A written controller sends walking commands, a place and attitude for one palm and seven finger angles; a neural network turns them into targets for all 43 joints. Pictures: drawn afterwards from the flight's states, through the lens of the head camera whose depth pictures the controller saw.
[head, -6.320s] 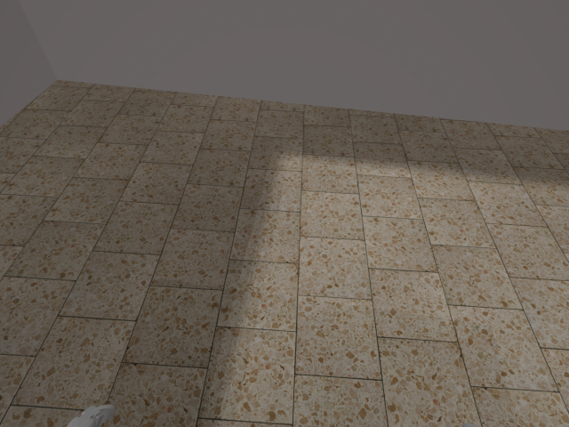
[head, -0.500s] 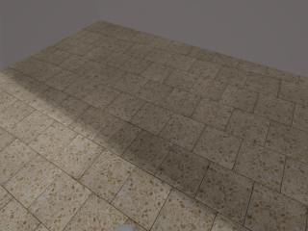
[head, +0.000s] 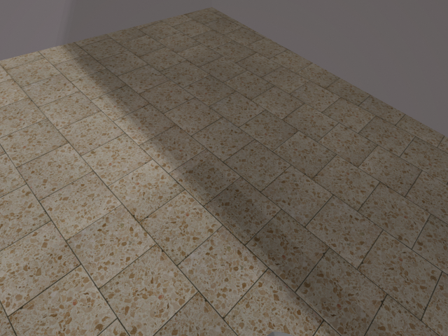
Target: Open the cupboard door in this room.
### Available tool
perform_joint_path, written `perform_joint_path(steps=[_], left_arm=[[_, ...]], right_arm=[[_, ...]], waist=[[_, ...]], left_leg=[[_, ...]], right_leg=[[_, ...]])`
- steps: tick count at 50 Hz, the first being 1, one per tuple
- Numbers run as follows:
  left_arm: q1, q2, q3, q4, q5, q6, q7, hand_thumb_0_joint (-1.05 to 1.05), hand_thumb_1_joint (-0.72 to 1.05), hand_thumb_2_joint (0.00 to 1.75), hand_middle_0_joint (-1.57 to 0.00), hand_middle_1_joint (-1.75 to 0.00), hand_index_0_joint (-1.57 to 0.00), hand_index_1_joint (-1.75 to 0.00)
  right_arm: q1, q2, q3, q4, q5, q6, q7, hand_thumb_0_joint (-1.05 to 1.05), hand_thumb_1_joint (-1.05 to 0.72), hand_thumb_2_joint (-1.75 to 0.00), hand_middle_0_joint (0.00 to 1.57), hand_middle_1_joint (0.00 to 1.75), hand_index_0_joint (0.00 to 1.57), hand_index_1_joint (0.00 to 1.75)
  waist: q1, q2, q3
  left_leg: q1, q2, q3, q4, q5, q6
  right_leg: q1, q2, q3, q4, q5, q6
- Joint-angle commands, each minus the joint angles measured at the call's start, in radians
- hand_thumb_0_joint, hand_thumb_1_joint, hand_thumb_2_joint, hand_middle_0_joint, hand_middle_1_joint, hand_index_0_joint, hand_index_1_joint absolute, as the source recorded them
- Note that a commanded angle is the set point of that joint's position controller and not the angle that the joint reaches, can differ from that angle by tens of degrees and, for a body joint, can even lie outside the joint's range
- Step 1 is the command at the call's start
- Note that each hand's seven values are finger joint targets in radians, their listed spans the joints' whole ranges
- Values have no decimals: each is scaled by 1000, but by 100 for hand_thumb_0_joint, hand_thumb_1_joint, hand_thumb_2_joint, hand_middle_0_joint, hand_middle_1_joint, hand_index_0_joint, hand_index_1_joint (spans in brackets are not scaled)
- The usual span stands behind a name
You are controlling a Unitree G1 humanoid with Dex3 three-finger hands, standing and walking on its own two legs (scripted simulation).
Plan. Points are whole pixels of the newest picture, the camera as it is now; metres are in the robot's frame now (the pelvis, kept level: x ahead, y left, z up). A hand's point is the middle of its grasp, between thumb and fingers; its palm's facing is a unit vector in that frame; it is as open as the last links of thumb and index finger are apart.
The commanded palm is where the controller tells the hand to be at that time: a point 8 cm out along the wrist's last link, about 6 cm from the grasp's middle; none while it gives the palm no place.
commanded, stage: turn or walk to find it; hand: left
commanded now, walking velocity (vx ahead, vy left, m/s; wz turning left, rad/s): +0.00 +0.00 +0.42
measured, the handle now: out of the picture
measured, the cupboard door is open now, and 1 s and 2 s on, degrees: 0 0 0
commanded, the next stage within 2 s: none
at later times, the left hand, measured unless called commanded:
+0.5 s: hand out of the picture -0.01 +0.15 -0.15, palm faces +0.25 -0.93 -0.26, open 7.4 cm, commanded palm none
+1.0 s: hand out of the picture -0.13 +0.22 -0.17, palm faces +0.45 -0.86 -0.23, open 7.4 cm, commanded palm none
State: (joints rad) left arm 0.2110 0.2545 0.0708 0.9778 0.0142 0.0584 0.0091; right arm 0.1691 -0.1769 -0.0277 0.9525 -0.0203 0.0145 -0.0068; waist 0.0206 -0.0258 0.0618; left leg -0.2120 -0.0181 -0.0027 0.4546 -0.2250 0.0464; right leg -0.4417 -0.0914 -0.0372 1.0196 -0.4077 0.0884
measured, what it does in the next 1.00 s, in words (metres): steps on the spot, turning left: right foot, then left foot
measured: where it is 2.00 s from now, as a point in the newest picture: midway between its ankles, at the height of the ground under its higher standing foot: outside the picture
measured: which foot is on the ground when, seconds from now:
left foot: down 0.00-0.24, up 0.26-0.68, down 0.70-1.00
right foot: up 0.00-0.20, down 0.22-0.70, up 0.72-1.00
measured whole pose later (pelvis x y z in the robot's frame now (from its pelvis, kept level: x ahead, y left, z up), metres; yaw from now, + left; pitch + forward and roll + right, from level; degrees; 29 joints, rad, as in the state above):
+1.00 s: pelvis -0.10 +0.00 +0.00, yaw +24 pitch -1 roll -2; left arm 0.19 0.26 0.07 0.97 0.01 0.06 0.01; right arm 0.17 -0.18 -0.03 0.95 -0.02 0.01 -0.01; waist 0.01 -0.03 0.06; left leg -0.22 -0.03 -0.02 0.45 -0.21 0.06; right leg -0.44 -0.09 -0.03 1.02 -0.40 0.09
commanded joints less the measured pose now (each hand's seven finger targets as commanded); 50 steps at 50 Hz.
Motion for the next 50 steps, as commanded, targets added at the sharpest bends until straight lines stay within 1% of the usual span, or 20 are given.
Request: perform_joint_path(steps=[1,6,9,10,11,12,13,14,15,18,25,29,33,34,35,36,37,38,42,50], left_arm=[[-58,46,3,-100,-2,-24,10,0,90,90,-20,-30,-20,-30],[-61,30,-1,-114,-8,-31,14,0,90,90,-20,-30,-20,-30],[22,44,3,-94,-11,-44,18,0,90,90,-20,-30,-20,-30],[60,66,9,-89,-8,-52,21,0,90,90,-20,-30,-20,-30],[80,139,23,-86,7,-62,29,0,90,90,-20,-30,-20,-30],[77,203,35,-101,13,-62,31,0,90,90,-20,-30,-20,-30],[50,190,26,-117,5,-54,32,0,90,90,-20,-30,-20,-30],[-18,144,29,-128,3,-59,39,0,90,90,-20,-30,-20,-30],[-71,127,20,-142,2,-56,33,0,90,90,-20,-30,-20,-30],[-90,86,2,-147,1,-66,26,0,90,90,-20,-30,-20,-30],[28,115,14,-99,12,-66,30,0,90,90,-20,-30,-20,-30],[71,149,27,-72,20,-61,26,0,90,90,-20,-30,-20,-30],[51,158,30,-59,9,-51,21,0,90,90,-20,-30,-20,-30],[45,132,24,-65,0,-44,19,0,90,90,-20,-30,-20,-30],[53,69,14,-94,-8,-37,15,0,90,90,-20,-30,-20,-30],[-10,38,-5,-125,0,-26,15,0,90,90,-20,-30,-20,-30],[-42,60,1,-117,5,-16,16,0,90,90,-20,-30,-20,-30],[-58,57,5,-105,6,-10,17,0,90,90,-20,-30,-20,-30],[6,62,7,-60,4,-20,1,0,90,90,-20,-30,-20,-30],[-63,55,4,-94,1,-23,11,0,90,90,-20,-30,-20,-30]], right_arm=[[91,-216,-67,-34,-1,-6,-15,0,-90,-90,20,30,20,30],[71,-219,-74,-45,-9,4,-11,0,-90,-90,20,30,20,30],[44,-214,-79,-55,-1,8,-6,0,-90,-90,20,30,20,30],[38,-192,-77,-61,4,7,-2,0,-90,-90,20,30,20,30],[56,-131,-69,-70,14,6,4,0,-90,-90,20,30,20,30],[30,-110,-66,-99,8,9,3,0,-90,-90,20,30,20,30],[22,-155,-79,-92,0,22,4,0,-90,-90,20,30,20,30],[46,-162,-85,-70,-5,40,9,0,-90,-90,20,30,20,30],[65,-155,-89,-43,-6,48,14,0,-90,-90,20,30,20,30],[130,-130,-81,-6,-7,53,24,0,-90,-90,20,30,20,30],[42,-121,-69,-22,-1,49,24,0,-90,-90,20,30,20,30],[-3,-104,-53,-41,10,31,21,0,-90,-90,20,30,20,30],[90,-111,-49,-15,14,12,13,0,-90,-90,20,30,20,30],[126,-148,-55,-8,14,4,15,0,-90,-90,20,30,20,30],[145,-239,-76,-14,3,-6,11,0,-90,-90,20,30,20,30],[166,-306,-89,-12,2,3,3,0,-90,-90,20,30,20,30],[151,-285,-85,-3,-2,5,-2,0,-90,-90,20,30,20,30],[106,-255,-75,-10,-3,1,-10,0,-90,-90,20,30,20,30],[16,-216,-55,-42,1,-8,-17,0,-90,-90,20,30,20,30],[92,-212,-68,-35,-1,-7,-15,0,-90,-90,20,30,20,30]], waist=[[-61,171,-82],[-52,193,-97],[-6,155,-123],[12,101,-144],[20,-101,-159],[34,-284,-98],[26,-168,-83],[-6,-218,-44],[-32,-144,1],[-58,-115,11],[2,-136,-12],[32,-173,-58],[-24,-152,-122],[-46,-31,-143],[-60,248,-143],[-84,331,-103],[-86,230,-88],[-72,281,-46],[-25,171,-41],[-61,149,-83]], left_leg=[[143,257,-267,-117,433,129],[65,237,-331,-94,411,127],[-50,188,-325,-29,333,82],[-125,140,-292,20,219,37],[-303,42,-183,170,-29,-28],[-406,-61,-56,397,-336,-77],[-360,-18,-97,567,-340,-70],[-350,8,-123,651,-286,-68],[-337,12,-103,726,-221,-75],[-335,24,-53,791,-107,-101],[-308,60,-5,577,-180,-125],[-221,56,47,338,-267,-113],[-2,30,89,36,-56,-92],[122,69,37,-77,61,-78],[222,299,-264,-146,250,10],[153,427,-366,-165,433,110],[85,417,-318,-164,350,139],[28,355,-291,-178,302,124],[67,248,-189,-144,348,92],[143,256,-287,-132,378,126]], right_leg=[[-71,10,18,-67,-31,4],[66,48,10,-266,-44,-15],[261,63,-6,-519,140,-25],[377,24,18,-650,221,-33],[514,-168,200,-729,189,-90],[440,-375,398,-764,282,-202],[298,-393,345,-772,244,-252],[210,-341,304,-811,105,-236],[162,-281,248,-816,44,-208],[174,-195,80,-776,148,-168],[291,-245,56,-748,216,-209],[352,-275,42,-664,422,-236],[288,-244,-45,-520,492,-162],[195,-203,-89,-406,396,-112],[-42,-78,-151,-211,62,-35],[-118,-25,-93,-61,-222,-13],[-89,-40,-25,20,-186,-27],[-97,-45,5,47,-130,-25],[-99,-16,3,85,16,-11],[-87,6,28,-31,-10,5]])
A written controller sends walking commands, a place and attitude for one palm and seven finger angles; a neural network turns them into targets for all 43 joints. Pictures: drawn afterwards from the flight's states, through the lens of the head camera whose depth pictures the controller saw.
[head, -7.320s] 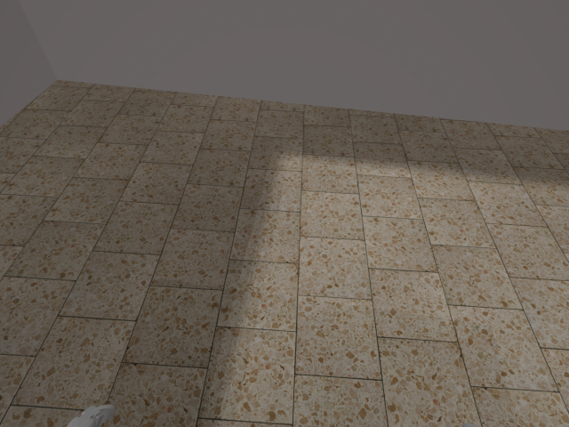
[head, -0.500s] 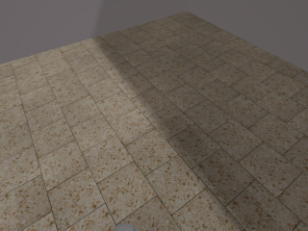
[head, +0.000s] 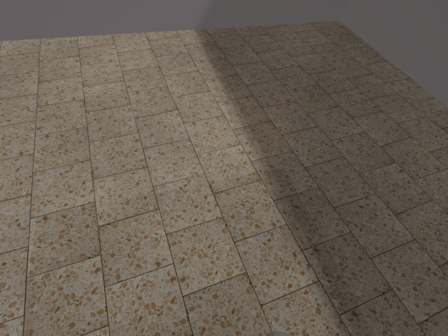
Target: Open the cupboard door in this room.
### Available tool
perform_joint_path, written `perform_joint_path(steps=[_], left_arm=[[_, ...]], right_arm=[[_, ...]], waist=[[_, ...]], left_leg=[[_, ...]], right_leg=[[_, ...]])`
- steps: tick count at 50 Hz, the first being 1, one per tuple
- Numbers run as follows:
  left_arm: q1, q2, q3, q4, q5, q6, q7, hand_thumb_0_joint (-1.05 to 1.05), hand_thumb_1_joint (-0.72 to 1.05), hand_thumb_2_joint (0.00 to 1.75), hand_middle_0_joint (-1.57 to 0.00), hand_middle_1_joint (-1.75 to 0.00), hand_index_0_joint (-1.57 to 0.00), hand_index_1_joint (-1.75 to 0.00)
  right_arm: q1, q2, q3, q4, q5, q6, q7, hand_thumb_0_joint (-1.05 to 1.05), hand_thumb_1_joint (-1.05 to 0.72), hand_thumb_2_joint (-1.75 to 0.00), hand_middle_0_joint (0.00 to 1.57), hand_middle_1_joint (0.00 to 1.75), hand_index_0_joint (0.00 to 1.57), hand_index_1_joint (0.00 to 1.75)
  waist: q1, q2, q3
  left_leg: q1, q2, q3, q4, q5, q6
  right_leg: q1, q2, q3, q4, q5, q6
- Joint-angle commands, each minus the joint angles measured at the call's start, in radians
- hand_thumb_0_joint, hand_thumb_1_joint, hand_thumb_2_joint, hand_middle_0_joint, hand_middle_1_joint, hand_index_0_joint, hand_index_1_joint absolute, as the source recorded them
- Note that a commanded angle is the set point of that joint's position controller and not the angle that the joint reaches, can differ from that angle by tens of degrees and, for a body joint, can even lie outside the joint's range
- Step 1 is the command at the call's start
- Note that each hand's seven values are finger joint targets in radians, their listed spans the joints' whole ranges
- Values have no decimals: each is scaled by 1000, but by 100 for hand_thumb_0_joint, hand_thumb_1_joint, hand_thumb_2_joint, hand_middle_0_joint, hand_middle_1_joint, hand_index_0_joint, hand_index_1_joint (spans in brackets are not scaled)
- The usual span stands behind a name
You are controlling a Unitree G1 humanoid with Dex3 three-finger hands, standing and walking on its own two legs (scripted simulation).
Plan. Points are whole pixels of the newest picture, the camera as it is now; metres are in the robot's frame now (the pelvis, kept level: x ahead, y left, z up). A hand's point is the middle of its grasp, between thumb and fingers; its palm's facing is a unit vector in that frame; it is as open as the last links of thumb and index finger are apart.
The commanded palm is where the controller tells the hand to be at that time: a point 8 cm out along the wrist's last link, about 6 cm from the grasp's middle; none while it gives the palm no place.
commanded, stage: turn or walk to find it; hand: left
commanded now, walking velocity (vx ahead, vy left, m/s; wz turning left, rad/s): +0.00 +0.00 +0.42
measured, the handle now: out of the picture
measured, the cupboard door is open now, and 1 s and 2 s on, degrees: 0 0 0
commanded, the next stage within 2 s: none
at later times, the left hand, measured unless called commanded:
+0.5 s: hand out of the picture +0.00 +0.15 -0.15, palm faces +0.24 -0.93 -0.26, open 7.4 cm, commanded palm none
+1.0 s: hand out of the picture -0.11 +0.22 -0.17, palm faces +0.46 -0.85 -0.24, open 7.4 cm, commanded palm none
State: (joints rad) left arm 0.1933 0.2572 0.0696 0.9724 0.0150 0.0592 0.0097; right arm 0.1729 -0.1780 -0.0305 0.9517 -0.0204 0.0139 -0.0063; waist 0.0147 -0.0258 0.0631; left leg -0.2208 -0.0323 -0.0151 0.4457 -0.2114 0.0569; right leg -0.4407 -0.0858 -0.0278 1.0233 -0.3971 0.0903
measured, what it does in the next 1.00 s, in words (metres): steps on the spot, turning left: right foot, then left foot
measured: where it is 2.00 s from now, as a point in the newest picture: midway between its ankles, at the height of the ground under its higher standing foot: outside the picture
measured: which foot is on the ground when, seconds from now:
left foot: down 0.00-0.24, up 0.26-0.68, down 0.70-1.00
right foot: up 0.00-0.22, down 0.24-0.70, up 0.72-1.00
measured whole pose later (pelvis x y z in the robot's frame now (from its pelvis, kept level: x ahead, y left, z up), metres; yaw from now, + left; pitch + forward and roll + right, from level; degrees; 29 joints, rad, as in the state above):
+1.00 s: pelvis -0.08 +0.00 +0.00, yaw +25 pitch -1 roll -1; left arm 0.18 0.26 0.07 0.97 0.01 0.06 0.01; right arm 0.17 -0.18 -0.03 0.95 -0.02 0.01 -0.01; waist 0.02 -0.02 0.07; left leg -0.21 -0.03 -0.02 0.45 -0.24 0.04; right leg -0.44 -0.09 -0.03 1.02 -0.41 0.09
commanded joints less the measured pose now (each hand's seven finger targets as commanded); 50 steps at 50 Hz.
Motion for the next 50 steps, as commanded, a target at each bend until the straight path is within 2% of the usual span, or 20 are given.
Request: perform_joint_path(steps=[1,6,10,11,12,13,15,16,18,24,30,33,34,35,36,37,38,42,46,50], left_arm=[[-57,49,4,-97,-1,-24,11,0,90,90,-20,-30,-20,-30],[-50,30,-1,-113,-7,-31,15,0,90,90,-20,-30,-20,-30],[44,49,5,-95,-12,-48,21,0,90,90,-20,-30,-20,-30],[77,97,15,-90,-4,-57,26,0,90,90,-20,-30,-20,-30],[89,183,33,-91,11,-63,32,0,90,90,-20,-30,-20,-30],[68,197,30,-112,6,-57,33,0,90,90,-20,-30,-20,-30],[-55,132,27,-138,2,-56,37,0,90,90,-20,-30,-20,-30],[-90,111,14,-144,1,-57,32,0,90,90,-20,-30,-20,-30],[-95,86,6,-146,1,-65,26,0,90,90,-20,-30,-20,-30],[29,100,12,-98,9,-68,27,0,90,90,-20,-30,-20,-30],[99,157,31,-64,19,-60,21,0,90,90,-20,-30,-20,-30],[62,154,31,-58,6,-52,20,0,90,90,-20,-30,-20,-30],[62,124,23,-67,-4,-44,17,0,90,90,-20,-30,-20,-30],[56,54,8,-104,-9,-38,12,0,90,90,-20,-30,-20,-30],[-11,45,-4,-121,0,-26,16,0,90,90,-20,-30,-20,-30],[-32,56,0,-114,3,-17,16,0,90,90,-20,-30,-20,-30],[-44,53,5,-104,3,-15,15,0,90,90,-20,-30,-20,-30],[8,63,6,-64,0,-26,1,0,90,90,-20,-30,-20,-30],[-17,62,3,-74,-2,-26,6,0,90,90,-20,-30,-20,-30],[-57,53,1,-97,-3,-23,10,0,90,90,-20,-30,-20,-30]], right_arm=[[94,-213,-66,-36,-2,-5,-15,0,-90,-90,20,30,20,30],[71,-217,-73,-46,-8,5,-11,0,-90,-90,20,30,20,30],[55,-196,-76,-54,2,8,-4,0,-90,-90,20,30,20,30],[59,-158,-71,-60,10,8,1,0,-90,-90,20,30,20,30],[55,-100,-60,-83,14,7,5,0,-90,-90,20,30,20,30],[29,-146,-74,-91,2,16,2,0,-90,-90,20,30,20,30],[50,-154,-84,-55,-5,45,12,0,-90,-90,20,30,20,30],[77,-146,-84,-32,-7,50,17,0,-90,-90,20,30,20,30],[128,-127,-79,-13,-7,52,23,0,-90,-90,20,30,20,30],[45,-125,-69,-27,-1,48,23,0,-90,-90,20,30,20,30],[-11,-103,-46,-44,13,24,16,0,-90,-90,20,30,20,30],[81,-120,-47,-17,14,9,12,0,-90,-90,20,30,20,30],[115,-169,-55,-13,13,-1,14,0,-90,-90,20,30,20,30],[140,-265,-77,-18,3,-8,9,0,-90,-90,20,30,20,30],[174,-307,-87,-4,3,3,3,0,-90,-90,20,30,20,30],[150,-282,-78,0,-2,2,-6,0,-90,-90,20,30,20,30],[109,-250,-70,-7,-2,-2,-15,0,-90,-90,20,30,20,30],[31,-215,-53,-37,3,-11,-19,0,-90,-90,20,30,20,30],[72,-213,-56,-34,4,-13,-18,0,-90,-90,20,30,20,30],[76,-218,-64,-40,-1,-5,-14,0,-90,-90,20,30,20,30]], waist=[[-58,154,-88],[-47,177,-108],[2,138,-155],[17,31,-168],[28,-241,-139],[35,-213,-109],[-20,-147,-12],[-44,-94,15],[-60,-111,14],[2,-150,-5],[43,-198,-87],[-21,-137,-136],[-43,8,-160],[-60,304,-144],[-89,301,-127],[-81,234,-105],[-67,281,-75],[-27,193,-83],[-39,151,-91],[-50,166,-69]], left_leg=[[149,271,-295,-121,355,121],[72,250,-351,-94,346,121],[-67,171,-339,-12,264,52],[-206,107,-272,73,93,-4],[-392,-36,-87,281,-216,-77],[-365,-29,-73,490,-363,-83],[-331,20,-96,693,-265,-82],[-323,26,-74,749,-208,-89],[-320,35,-41,784,-138,-108],[-313,66,-2,620,-182,-133],[-181,52,80,288,-273,-121],[28,44,95,4,-35,-102],[171,111,13,-92,97,-81],[265,363,-305,-121,392,20],[178,444,-330,-119,526,107],[132,417,-282,-123,482,124],[112,359,-264,-118,487,113],[147,261,-155,-85,539,85],[177,263,-193,-91,551,95],[131,271,-259,-105,434,116]], right_leg=[[-79,5,21,-61,-34,1],[57,42,15,-261,-51,-20],[321,52,0,-607,173,-36],[464,-58,94,-701,194,-64],[523,-304,344,-753,205,-163],[357,-407,379,-772,252,-247],[178,-311,268,-811,72,-239],[150,-258,194,-796,84,-213],[162,-205,77,-770,153,-182],[277,-237,56,-744,235,-208],[375,-269,22,-614,553,-233],[294,-238,-55,-486,530,-152],[175,-184,-106,-353,393,-98],[-97,-54,-156,-162,-65,-21],[-98,-31,-73,-33,-240,-20],[-91,-46,-24,29,-196,-26],[-111,-45,-2,57,-142,-24],[-105,-19,-5,82,-16,-8],[-103,-10,7,42,1,5],[-68,0,13,-48,-34,3]])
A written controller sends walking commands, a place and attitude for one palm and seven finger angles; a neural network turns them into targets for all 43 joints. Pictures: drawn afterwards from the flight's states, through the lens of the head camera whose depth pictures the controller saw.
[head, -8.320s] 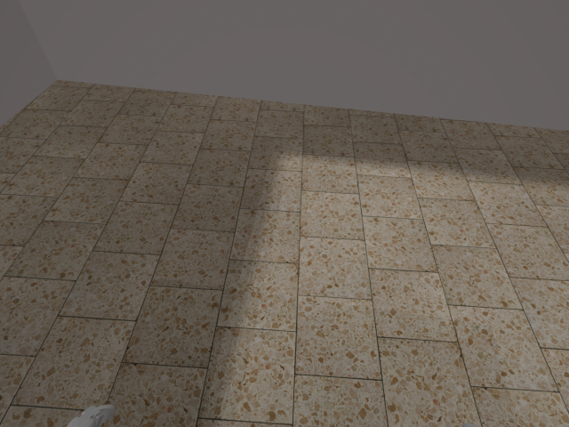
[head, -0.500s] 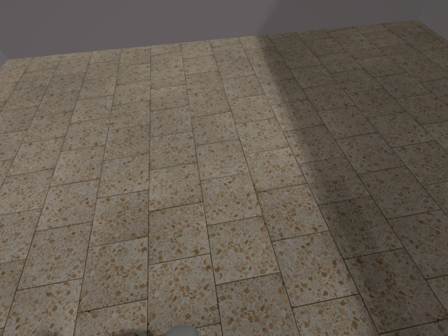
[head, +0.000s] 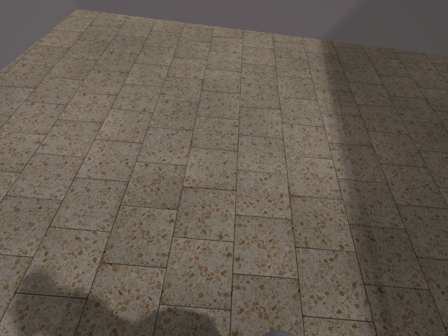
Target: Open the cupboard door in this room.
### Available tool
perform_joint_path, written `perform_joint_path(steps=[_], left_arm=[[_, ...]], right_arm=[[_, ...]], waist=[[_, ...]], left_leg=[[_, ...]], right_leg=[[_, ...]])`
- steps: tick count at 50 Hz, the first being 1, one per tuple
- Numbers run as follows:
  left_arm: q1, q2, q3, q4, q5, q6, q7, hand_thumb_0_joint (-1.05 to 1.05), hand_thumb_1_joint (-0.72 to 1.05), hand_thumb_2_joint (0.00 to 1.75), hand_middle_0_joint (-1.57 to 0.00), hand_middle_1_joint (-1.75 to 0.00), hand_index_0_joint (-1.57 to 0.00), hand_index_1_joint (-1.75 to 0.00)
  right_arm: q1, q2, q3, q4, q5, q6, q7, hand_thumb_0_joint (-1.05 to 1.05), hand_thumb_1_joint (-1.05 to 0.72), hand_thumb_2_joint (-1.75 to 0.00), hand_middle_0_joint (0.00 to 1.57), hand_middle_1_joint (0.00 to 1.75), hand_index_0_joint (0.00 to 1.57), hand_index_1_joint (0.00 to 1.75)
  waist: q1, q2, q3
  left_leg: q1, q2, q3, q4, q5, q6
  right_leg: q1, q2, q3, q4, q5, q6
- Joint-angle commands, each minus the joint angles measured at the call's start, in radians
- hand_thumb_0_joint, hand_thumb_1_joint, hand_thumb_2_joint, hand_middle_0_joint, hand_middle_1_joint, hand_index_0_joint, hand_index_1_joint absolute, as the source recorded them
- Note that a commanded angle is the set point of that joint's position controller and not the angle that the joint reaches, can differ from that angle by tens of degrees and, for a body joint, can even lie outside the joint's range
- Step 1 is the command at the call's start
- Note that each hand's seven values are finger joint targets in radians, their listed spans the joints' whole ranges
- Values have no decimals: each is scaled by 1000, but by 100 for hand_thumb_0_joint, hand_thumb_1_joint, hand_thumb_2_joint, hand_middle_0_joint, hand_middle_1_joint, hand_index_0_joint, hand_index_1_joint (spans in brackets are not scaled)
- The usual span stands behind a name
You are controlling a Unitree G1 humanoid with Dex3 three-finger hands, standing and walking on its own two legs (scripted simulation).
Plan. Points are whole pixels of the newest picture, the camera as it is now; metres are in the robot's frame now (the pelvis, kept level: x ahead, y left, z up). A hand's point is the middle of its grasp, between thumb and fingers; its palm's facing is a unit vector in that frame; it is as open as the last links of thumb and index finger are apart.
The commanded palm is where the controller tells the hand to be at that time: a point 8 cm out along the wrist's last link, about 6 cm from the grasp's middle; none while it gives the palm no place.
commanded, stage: turn or walk to find it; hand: left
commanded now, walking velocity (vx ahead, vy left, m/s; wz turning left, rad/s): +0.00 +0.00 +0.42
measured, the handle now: out of the picture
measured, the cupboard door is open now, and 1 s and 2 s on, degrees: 0 0 0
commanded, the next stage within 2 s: stand and wait in 2.00 s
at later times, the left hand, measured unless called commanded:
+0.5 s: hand out of the picture -0.01 +0.14 -0.15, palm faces +0.26 -0.93 -0.26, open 7.4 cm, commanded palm none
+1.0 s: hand out of the picture -0.11 +0.22 -0.17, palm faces +0.46 -0.86 -0.23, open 7.4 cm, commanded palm none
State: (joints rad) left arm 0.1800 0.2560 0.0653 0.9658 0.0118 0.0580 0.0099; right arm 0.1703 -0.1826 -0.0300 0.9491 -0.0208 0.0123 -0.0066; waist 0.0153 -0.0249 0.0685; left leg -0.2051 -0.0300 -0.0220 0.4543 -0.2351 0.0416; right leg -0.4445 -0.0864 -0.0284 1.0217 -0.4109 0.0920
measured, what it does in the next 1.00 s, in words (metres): steps on the spot, turning left: right foot, then left foot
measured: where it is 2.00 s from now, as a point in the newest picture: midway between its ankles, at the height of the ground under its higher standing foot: outside the picture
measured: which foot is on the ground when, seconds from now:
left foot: down 0.00-0.20, up 0.22-0.68, down 0.70-1.00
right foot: up 0.00-0.18, down 0.20-0.72, up 0.74-1.00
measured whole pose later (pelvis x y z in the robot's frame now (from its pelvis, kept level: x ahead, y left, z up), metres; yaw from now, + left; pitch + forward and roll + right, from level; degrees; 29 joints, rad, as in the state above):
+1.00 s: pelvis -0.08 +0.00 +0.00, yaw +24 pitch -1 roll -2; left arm 0.19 0.26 0.07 0.98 0.02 0.05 0.01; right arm 0.18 -0.17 -0.03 0.95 -0.02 0.01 -0.01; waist 0.02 -0.03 0.06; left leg -0.20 -0.04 0.00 0.43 -0.21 0.07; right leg -0.47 -0.10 -0.02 1.10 -0.36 0.10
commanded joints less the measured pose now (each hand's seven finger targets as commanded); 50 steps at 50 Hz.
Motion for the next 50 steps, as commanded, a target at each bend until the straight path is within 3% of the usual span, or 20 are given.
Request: perform_joint_path(steps=[1,4,8,9,10,11,12,13,14,17,23,30,33,34,35,36,37,38,42,50], left_arm=[[-46,49,5,-98,-1,-22,10,0,90,90,-20,-30,-20,-30],[-50,40,1,-106,-4,-28,12,0,90,90,-20,-30,-20,-30],[62,49,7,-85,-8,-45,16,0,90,90,-20,-30,-20,-30],[92,90,15,-82,-1,-57,20,0,90,90,-20,-30,-20,-30],[117,178,33,-81,14,-67,29,0,90,90,-20,-30,-20,-30],[111,208,32,-98,10,-62,28,0,90,90,-20,-30,-20,-30],[62,173,30,-114,6,-61,31,0,90,90,-20,-30,-20,-30],[-9,147,30,-128,5,-62,31,0,90,90,-20,-30,-20,-30],[-45,126,21,-138,2,-57,31,0,90,90,-20,-30,-20,-30],[-29,76,3,-131,1,-72,23,0,90,90,-20,-30,-20,-30],[80,98,12,-83,10,-74,28,0,90,90,-20,-30,-20,-30],[125,149,31,-44,22,-62,23,0,90,90,-20,-30,-20,-30],[93,157,32,-36,14,-54,20,0,90,90,-20,-30,-20,-30],[78,141,30,-38,6,-47,18,0,90,90,-20,-30,-20,-30],[88,95,23,-59,-3,-38,16,0,90,90,-20,-30,-20,-30],[49,33,3,-97,-1,-30,12,0,90,90,-20,-30,-20,-30],[9,60,4,-104,5,-20,15,0,90,90,-20,-30,-20,-30],[-11,51,7,-85,10,-11,18,0,90,90,-20,-30,-20,-30],[36,67,16,-41,7,-20,1,0,90,90,-20,-30,-20,-30],[-17,63,14,-67,4,-22,12,0,90,90,-20,-30,-20,-30]], right_arm=[[78,-214,-66,-38,-3,-2,-13,0,-90,-90,20,30,20,30],[65,-216,-70,-46,-7,5,-10,0,-90,-90,20,30,20,30],[30,-207,-74,-60,0,9,-6,0,-90,-90,20,30,20,30],[38,-172,-71,-60,8,8,-1,0,-90,-90,20,30,20,30],[54,-103,-58,-78,15,7,4,0,-90,-90,20,30,20,30],[29,-128,-68,-92,7,15,1,0,-90,-90,20,30,20,30],[31,-154,-78,-80,0,29,5,0,-90,-90,20,30,20,30],[59,-150,-80,-55,-3,41,10,0,-90,-90,20,30,20,30],[73,-145,-83,-36,-3,46,15,0,-90,-90,20,30,20,30],[122,-124,-74,-3,-4,49,23,0,-90,-90,20,30,20,30],[48,-119,-64,-10,-1,49,19,0,-90,-90,20,30,20,30],[-14,-92,-41,-33,14,28,16,0,-90,-90,20,30,20,30],[51,-104,-41,-18,15,17,12,0,-90,-90,20,30,20,30],[87,-126,-45,-10,14,10,14,0,-90,-90,20,30,20,30],[116,-204,-61,-10,6,-1,12,0,-90,-90,20,30,20,30],[143,-290,-81,-12,2,2,6,0,-90,-90,20,30,20,30],[148,-297,-80,-3,0,10,3,0,-90,-90,20,30,20,30],[114,-257,-71,-2,-2,2,-11,0,-90,-90,20,30,20,30],[21,-207,-49,-35,5,-9,-19,0,-90,-90,20,30,20,30],[95,-192,-59,-28,4,-13,-16,0,-90,-90,20,30,20,30]], waist=[[-51,163,-83],[-49,176,-78],[8,144,-126],[20,50,-139],[30,-226,-154],[39,-261,-123],[18,-160,-88],[-15,-182,-53],[-34,-126,-17],[-44,-110,-20],[4,-132,-42],[38,-176,-88],[-9,-165,-117],[-36,-80,-130],[-54,135,-146],[-72,357,-104],[-83,251,-96],[-72,296,-66],[-19,176,-70],[-41,146,-88]], left_leg=[[116,268,-266,-111,442,135],[47,255,-306,-97,417,133],[-82,192,-300,-5,322,79],[-192,133,-257,70,176,26],[-365,-8,-94,274,-151,-49],[-373,-34,-60,482,-358,-67],[-343,0,-98,622,-309,-63],[-348,14,-101,696,-257,-65],[-346,29,-83,744,-212,-69],[-352,38,-40,784,-97,-98],[-344,72,-6,645,-153,-125],[-201,61,82,308,-248,-103],[-39,47,115,98,-84,-87],[76,66,87,-34,41,-75],[189,224,-129,-119,159,-14],[181,418,-348,-163,429,85],[98,450,-310,-151,397,143],[62,378,-279,-169,397,112],[111,264,-162,-131,462,81],[147,265,-231,-134,472,111]], right_leg=[[-56,7,16,-81,-28,-1],[44,31,5,-218,-40,-15],[289,49,-16,-540,173,-29],[426,-20,48,-659,242,-43],[527,-268,297,-725,266,-126],[385,-403,387,-752,335,-225],[273,-371,326,-777,223,-253],[213,-319,279,-803,112,-231],[179,-280,228,-796,97,-203],[235,-195,57,-749,271,-172],[339,-249,34,-715,405,-215],[378,-284,2,-626,574,-243],[304,-266,-57,-543,521,-185],[223,-237,-95,-459,429,-137],[50,-136,-155,-282,191,-69],[-127,-34,-141,-97,-219,-15],[-81,-43,-54,3,-214,-33],[-98,-52,-8,32,-157,-29],[-116,-27,4,120,23,-13],[-109,-19,30,56,38,13]])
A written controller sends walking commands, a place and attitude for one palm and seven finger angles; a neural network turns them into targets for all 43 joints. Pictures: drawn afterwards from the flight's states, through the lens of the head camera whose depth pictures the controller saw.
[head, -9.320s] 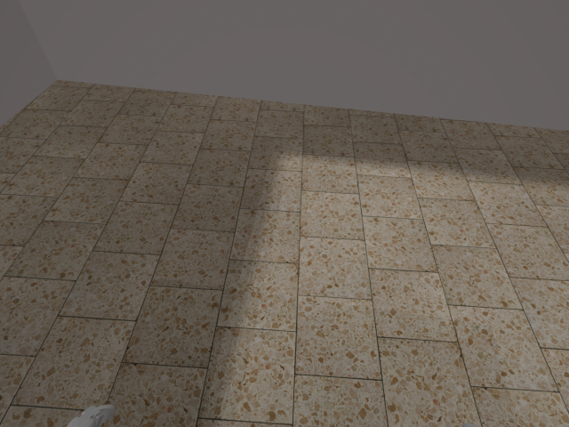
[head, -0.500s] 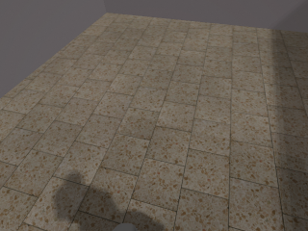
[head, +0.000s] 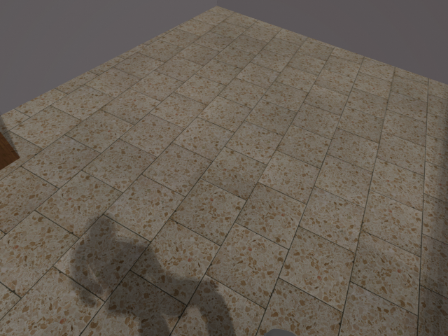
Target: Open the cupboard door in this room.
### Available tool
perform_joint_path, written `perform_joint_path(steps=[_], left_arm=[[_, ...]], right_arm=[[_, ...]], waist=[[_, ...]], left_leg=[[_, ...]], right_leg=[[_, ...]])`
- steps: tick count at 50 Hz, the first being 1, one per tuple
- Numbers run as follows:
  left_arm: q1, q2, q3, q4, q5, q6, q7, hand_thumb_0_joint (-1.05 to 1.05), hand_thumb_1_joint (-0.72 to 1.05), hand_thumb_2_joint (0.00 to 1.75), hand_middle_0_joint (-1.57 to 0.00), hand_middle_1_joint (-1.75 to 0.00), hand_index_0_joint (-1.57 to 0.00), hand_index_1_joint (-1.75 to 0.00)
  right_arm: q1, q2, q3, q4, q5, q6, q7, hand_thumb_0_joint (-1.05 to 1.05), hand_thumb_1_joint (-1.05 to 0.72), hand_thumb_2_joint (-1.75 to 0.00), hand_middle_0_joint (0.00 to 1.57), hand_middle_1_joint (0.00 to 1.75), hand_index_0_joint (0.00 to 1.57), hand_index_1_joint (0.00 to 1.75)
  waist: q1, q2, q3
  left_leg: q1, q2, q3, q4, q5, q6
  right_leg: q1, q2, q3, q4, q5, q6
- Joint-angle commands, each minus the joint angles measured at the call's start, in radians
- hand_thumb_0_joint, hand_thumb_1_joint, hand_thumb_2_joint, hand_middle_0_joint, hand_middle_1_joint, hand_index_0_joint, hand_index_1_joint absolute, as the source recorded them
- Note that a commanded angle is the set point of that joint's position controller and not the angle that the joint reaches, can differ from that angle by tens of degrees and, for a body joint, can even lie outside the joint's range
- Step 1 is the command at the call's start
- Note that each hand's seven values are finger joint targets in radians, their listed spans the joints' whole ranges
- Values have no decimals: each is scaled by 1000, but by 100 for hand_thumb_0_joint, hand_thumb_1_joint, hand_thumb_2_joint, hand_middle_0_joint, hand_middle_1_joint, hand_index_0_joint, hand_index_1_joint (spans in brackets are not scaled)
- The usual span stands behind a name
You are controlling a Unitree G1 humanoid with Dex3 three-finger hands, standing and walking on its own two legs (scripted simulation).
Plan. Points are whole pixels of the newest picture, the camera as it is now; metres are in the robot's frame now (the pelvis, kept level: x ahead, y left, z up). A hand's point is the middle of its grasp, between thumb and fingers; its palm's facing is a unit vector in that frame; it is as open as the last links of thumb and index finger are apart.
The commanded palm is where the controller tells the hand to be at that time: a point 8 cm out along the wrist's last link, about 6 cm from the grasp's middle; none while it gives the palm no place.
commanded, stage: turn or walk to find it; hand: left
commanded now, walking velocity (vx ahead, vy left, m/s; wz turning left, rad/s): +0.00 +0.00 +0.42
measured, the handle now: out of the picture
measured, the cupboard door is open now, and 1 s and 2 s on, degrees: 0 0 0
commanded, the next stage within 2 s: stand and wait in 1.00 s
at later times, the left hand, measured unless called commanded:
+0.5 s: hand out of the picture +0.01 +0.13 -0.14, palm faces +0.23 -0.93 -0.27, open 7.4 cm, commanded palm none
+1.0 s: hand out of the picture -0.17 +0.18 -0.18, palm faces +0.50 -0.83 -0.24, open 7.4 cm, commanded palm none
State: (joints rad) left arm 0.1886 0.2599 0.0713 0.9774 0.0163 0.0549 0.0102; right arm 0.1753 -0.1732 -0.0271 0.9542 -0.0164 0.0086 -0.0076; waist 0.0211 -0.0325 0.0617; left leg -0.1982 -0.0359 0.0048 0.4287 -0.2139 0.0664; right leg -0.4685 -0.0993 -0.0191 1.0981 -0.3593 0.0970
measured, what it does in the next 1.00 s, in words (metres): walks backwards, turning left: right foot, then left foot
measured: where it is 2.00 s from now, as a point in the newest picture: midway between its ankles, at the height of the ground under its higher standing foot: outside the picture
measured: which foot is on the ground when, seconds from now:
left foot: down 0.00-0.30, up 0.32-0.80, down 0.82-1.00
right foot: up 0.00-0.28, down 0.30-0.82, up 0.84-1.00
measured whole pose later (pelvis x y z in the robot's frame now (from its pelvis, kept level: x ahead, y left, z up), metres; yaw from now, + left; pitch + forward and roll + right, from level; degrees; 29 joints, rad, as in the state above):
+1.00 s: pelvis -0.10 -0.03 +0.00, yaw +27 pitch +0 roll -1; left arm 0.24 0.27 0.07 1.00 0.02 0.07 0.01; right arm 0.15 -0.19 -0.03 0.95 -0.02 0.01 -0.01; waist 0.03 -0.04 0.06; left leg -0.20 0.00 0.00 0.49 -0.28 0.02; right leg -0.46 -0.10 -0.07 1.06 -0.42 0.08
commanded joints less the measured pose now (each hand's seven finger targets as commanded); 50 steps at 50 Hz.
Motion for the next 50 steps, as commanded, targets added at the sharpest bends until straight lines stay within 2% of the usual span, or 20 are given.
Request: perform_joint_path(steps=[1,9,13,14,15,16,17,18,21,27,32,35,38,39,40,41,42,45,46,50], left_arm=[[-38,57,6,-85,-1,-18,12,0,90,90,-20,-30,-20,-30],[-83,26,-4,-123,-10,-26,15,0,90,90,-20,-30,-20,-30],[26,38,3,-100,-15,-39,20,0,90,90,-20,-30,-20,-30],[57,77,9,-94,-9,-49,24,0,90,90,-20,-30,-20,-30],[77,160,27,-95,5,-58,33,0,90,90,-20,-30,-20,-30],[64,191,28,-114,4,-53,32,0,90,90,-20,-30,-20,-30],[6,161,25,-132,-1,-50,35,0,90,90,-20,-30,-20,-30],[-64,132,23,-147,-3,-52,35,0,90,90,-20,-30,-20,-30],[-107,68,0,-152,-5,-61,28,0,90,90,-20,-30,-20,-30],[26,78,6,-105,1,-67,27,0,90,90,-20,-30,-20,-30],[94,120,19,-71,15,-61,25,0,90,90,-20,-30,-20,-30],[107,146,29,-60,19,-57,22,0,90,90,-20,-30,-20,-30],[84,151,28,-48,10,-50,18,0,90,90,-20,-30,-20,-30],[72,134,25,-50,1,-44,17,0,90,90,-20,-30,-20,-30],[83,84,17,-74,-9,-35,14,0,90,90,-20,-30,-20,-30],[36,29,-3,-108,-4,-27,10,0,90,90,-20,-30,-20,-30],[-2,56,-1,-113,1,-16,12,0,90,90,-20,-30,-20,-30],[-15,66,9,-77,3,-11,1,0,90,90,-20,-30,-20,-30],[11,62,9,-66,1,-15,-1,0,90,90,-20,-30,-20,-30],[6,57,3,-64,-3,-24,1,0,90,90,-20,-30,-20,-30]], right_arm=[[92,-204,-64,-34,-1,-8,-14,0,-90,-90,20,30,20,30],[105,-211,-75,-33,-12,7,-11,0,-90,-90,20,30,20,30],[72,-200,-80,-45,-4,13,-5,0,-90,-90,20,30,20,30],[76,-169,-77,-47,3,13,0,0,-90,-90,20,30,20,30],[96,-106,-66,-64,11,11,5,0,-90,-90,20,30,20,30],[66,-129,-75,-79,1,17,0,0,-90,-90,20,30,20,30],[72,-155,-86,-64,-7,34,5,0,-90,-90,20,30,20,30],[99,-151,-88,-41,-11,50,10,0,-90,-90,20,30,20,30],[169,-124,-83,5,-13,59,21,0,-90,-90,20,30,20,30],[102,-131,-77,-9,-10,58,21,0,-90,-90,20,30,20,30],[13,-116,-61,-32,-2,48,20,0,-90,-90,20,30,20,30],[0,-105,-50,-41,8,32,17,0,-90,-90,20,30,20,30],[66,-113,-47,-23,11,18,12,0,-90,-90,20,30,20,30],[105,-138,-52,-12,11,10,14,0,-90,-90,20,30,20,30],[128,-219,-69,-16,3,0,11,0,-90,-90,20,30,20,30],[141,-301,-86,-17,-1,5,4,0,-90,-90,20,30,20,30],[137,-308,-85,-12,-4,14,3,0,-90,-90,20,30,20,30],[14,-230,-58,-34,-6,5,-15,0,-90,-90,20,30,20,30],[-5,-221,-54,-42,-5,1,-16,0,-90,-90,20,30,20,30],[52,-218,-57,-32,0,-8,-18,0,-90,-90,20,30,20,30]], waist=[[-49,151,-78],[-59,176,-98],[-4,153,-139],[9,69,-151],[16,-175,-157],[26,-220,-110],[-1,-139,-71],[-35,-162,-15],[-78,-86,26],[-18,-128,-5],[23,-153,-34],[33,-173,-87],[-16,-146,-130],[-43,-66,-145],[-59,159,-156],[-77,357,-108],[-85,247,-87],[-42,250,-10],[-27,238,-15],[-39,168,-81]], left_leg=[[135,271,-275,-110,428,94],[45,256,-395,-87,339,115],[-101,179,-370,-19,231,49],[-210,126,-326,46,117,0],[-402,3,-168,237,-151,-71],[-411,-43,-91,462,-354,-95],[-370,0,-127,613,-317,-90],[-359,18,-131,692,-265,-93],[-344,38,-73,804,-125,-116],[-365,74,-46,738,-126,-149],[-282,81,7,487,-246,-143],[-214,70,46,325,-282,-129],[-36,47,81,82,-107,-113],[84,69,53,-44,26,-102],[198,243,-172,-118,138,-38],[187,424,-374,-141,392,59],[93,456,-323,-130,349,113],[13,311,-228,-131,305,73],[37,287,-198,-113,373,72],[149,259,-189,-69,572,77]], right_leg=[[-80,-1,19,-45,-25,7],[74,56,14,-312,-92,-28],[335,74,-11,-640,120,-45],[465,3,52,-756,165,-61],[582,-236,288,-823,108,-141],[418,-389,399,-858,161,-239],[277,-362,329,-883,48,-263],[183,-307,281,-918,-61,-235],[169,-188,83,-867,88,-179],[293,-218,49,-842,135,-204],[349,-258,37,-794,268,-236],[399,-271,19,-724,416,-249],[336,-246,-53,-612,456,-187],[253,-212,-97,-520,378,-137],[60,-113,-161,-343,133,-69],[-119,-21,-141,-175,-255,-21],[-74,-34,-67,-79,-245,-37],[-94,-28,-13,6,-84,-30],[-90,-20,-16,9,-59,-25],[-86,4,-11,-22,-40,-7]])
